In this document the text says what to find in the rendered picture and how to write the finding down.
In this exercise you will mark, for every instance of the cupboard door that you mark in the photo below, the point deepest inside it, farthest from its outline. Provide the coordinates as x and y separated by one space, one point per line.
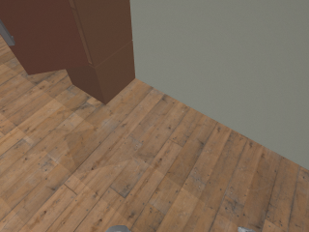
45 34

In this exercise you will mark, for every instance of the handle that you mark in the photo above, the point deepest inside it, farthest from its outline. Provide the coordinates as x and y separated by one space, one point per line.
6 35

